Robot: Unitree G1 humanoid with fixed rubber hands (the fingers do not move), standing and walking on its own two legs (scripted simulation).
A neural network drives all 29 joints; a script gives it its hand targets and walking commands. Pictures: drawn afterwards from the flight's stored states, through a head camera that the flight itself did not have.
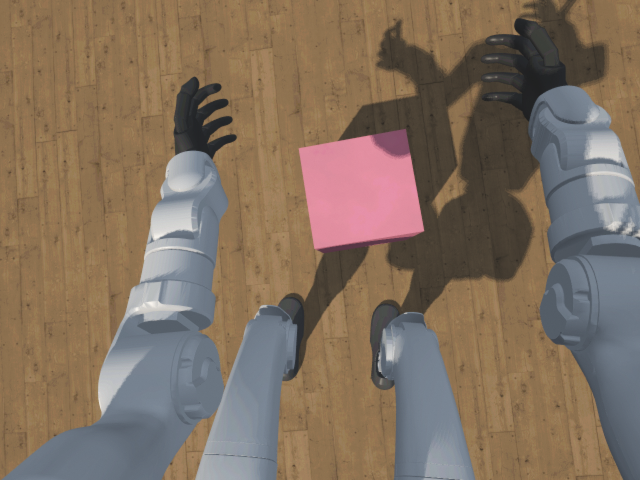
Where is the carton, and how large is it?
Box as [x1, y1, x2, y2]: [299, 129, 423, 252]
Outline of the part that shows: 405,129 299,148 314,248 322,252 328,252 406,239 423,230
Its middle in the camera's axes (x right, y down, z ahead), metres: +0.09 -0.09 +0.86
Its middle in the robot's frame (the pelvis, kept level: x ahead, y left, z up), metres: +0.48 -0.02 -0.51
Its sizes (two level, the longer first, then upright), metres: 0.210 0.200 0.250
